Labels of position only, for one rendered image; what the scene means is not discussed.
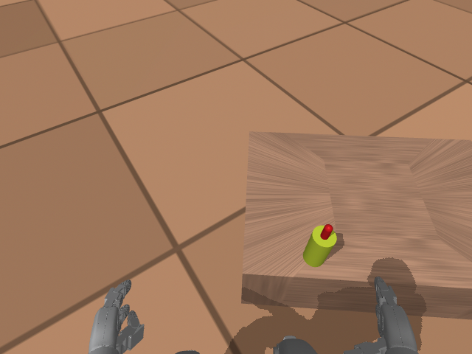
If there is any left robot hand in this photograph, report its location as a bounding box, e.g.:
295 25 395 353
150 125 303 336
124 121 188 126
88 280 144 354

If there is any bottle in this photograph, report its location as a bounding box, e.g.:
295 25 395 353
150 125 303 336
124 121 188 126
303 224 337 267

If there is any right robot hand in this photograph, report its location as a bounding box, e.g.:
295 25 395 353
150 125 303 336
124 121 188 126
344 277 417 354

